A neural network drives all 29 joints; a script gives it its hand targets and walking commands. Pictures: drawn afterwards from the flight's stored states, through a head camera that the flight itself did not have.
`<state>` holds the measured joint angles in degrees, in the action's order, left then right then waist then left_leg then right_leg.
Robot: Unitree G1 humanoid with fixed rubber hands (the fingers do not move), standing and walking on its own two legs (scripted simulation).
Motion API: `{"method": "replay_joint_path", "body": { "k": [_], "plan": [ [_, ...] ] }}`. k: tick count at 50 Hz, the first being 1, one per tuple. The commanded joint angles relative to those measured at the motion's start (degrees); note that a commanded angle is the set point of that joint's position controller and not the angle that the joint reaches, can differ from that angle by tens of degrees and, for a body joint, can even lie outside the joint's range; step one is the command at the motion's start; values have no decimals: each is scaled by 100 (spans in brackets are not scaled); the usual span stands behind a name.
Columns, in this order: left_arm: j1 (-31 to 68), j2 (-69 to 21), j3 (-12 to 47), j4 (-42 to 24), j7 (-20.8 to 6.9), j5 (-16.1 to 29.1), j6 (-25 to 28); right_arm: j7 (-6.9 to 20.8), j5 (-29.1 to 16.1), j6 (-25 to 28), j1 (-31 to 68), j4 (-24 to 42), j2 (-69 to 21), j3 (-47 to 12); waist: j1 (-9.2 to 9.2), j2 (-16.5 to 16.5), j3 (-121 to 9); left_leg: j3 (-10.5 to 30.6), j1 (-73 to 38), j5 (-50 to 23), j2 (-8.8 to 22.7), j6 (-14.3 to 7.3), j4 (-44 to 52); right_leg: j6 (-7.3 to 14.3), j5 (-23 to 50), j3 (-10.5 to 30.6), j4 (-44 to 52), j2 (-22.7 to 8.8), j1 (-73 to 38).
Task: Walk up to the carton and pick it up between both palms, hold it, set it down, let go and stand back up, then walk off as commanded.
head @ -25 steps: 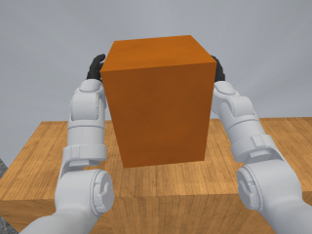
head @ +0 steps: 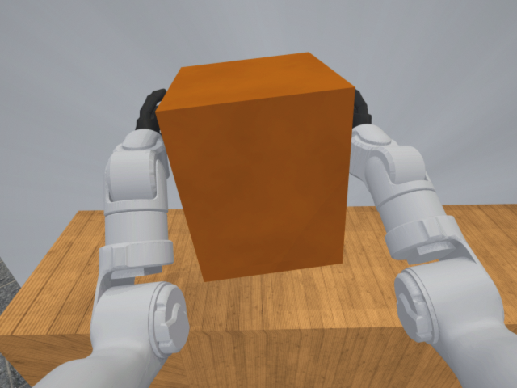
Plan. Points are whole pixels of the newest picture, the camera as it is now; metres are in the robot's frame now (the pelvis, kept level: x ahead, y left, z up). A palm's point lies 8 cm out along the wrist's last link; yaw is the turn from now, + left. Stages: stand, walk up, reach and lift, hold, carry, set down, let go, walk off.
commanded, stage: hold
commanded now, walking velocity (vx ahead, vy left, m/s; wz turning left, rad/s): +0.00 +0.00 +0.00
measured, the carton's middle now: (258, 161) +0.37 +0.00 +0.25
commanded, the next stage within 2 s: none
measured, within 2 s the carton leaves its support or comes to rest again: neither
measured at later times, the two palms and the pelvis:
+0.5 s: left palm (145, 119) +0.36 +0.15 +0.32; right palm (360, 119) +0.37 -0.14 +0.31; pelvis -0.01 -0.02 +0.00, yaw +2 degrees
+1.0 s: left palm (144, 135) +0.37 +0.16 +0.29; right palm (347, 126) +0.38 -0.13 +0.29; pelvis +0.01 +0.00 +0.00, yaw +2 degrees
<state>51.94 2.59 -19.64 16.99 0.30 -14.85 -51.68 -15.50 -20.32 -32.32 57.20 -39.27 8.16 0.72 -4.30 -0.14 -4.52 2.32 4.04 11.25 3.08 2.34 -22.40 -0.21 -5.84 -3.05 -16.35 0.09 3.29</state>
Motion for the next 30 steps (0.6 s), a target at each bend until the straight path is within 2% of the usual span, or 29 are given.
{"method": "replay_joint_path", "body": {
  "k": [1, 6, 7, 8, 13, 16, 20, 23, 26, 30],
  "plan": [
    [4451, -3292, 2120, -436, -853, 905, 517, 763, -784, -6, 5022, 1674, -3829, -1520, 12, 239, -2062, -317, 715, -647, -590, -12, 601, -107, 520, 82, -78, 618, -1472],
    [4856, -3279, 2010, -203, -860, 956, 563, 812, -735, -26, 5290, 1498, -3880, -1363, 30, 310, -2151, -320, 949, -266, -592, -64, 656, -128, 140, 70, -85, 615, -1366],
    [4893, -3268, 1963, -7, -870, 943, 572, 820, -656, -29, 5293, 1358, -3810, -1241, -19, 350, -2051, -310, 1037, -71, -575, -65, 698, -131, -12, 71, -84, 602, -1340],
    [4864, -3251, 1848, 130, -866, 920, 577, 834, -638, -3, 5458, 1423, -3843, -1241, 36, 272, -2069, -317, 1083, -31, -582, -115, 691, -139, -95, 68, -72, 601, -1319],
    [5090, -3043, 1519, 740, -938, 877, 663, 859, -485, -23, 5575, 958, -3779, -954, 14, 204, -1953, -306, 1253, 272, -619, -186, 667, -163, -567, 142, 24, 545, -1117],
    [5244, -3104, 1515, 859, -933, 1002, 748, 863, -547, 28, 5875, 1017, -3780, -916, 47, 250, -2248, -283, 1263, 199, -595, -197, 628, -147, -523, 182, -3, 552, -1120],
    [5263, -2826, 1189, 1292, -986, 889, 779, 859, -448, -3, 5849, 739, -3754, -785, 93, 80, -2138, -251, 1288, 294, -610, -276, 567, -151, -822, 252, 56, 521, -949],
    [5266, -2804, 1152, 1427, -972, 941, 812, 828, -466, 16, 5999, 815, -3794, -800, 80, 4, -2154, -242, 1255, 211, -661, -288, 506, -167, -704, 244, 109, 489, -921],
    [5300, -2879, 1229, 1395, -997, 971, 824, 782, -540, -11, 5979, 788, -3766, -828, 49, 113, -2154, -225, 1112, 19, -656, -225, 473, -153, -504, 248, 126, 465, -844],
    [5261, -2986, 1357, 1068, -987, 1061, 841, 727, -617, -36, 5800, 892, -3764, -865, -43, 181, -2329, -214, 985, -209, -663, -170, 452, -161, -195, 200, 95, 471, -974]
  ]
}}
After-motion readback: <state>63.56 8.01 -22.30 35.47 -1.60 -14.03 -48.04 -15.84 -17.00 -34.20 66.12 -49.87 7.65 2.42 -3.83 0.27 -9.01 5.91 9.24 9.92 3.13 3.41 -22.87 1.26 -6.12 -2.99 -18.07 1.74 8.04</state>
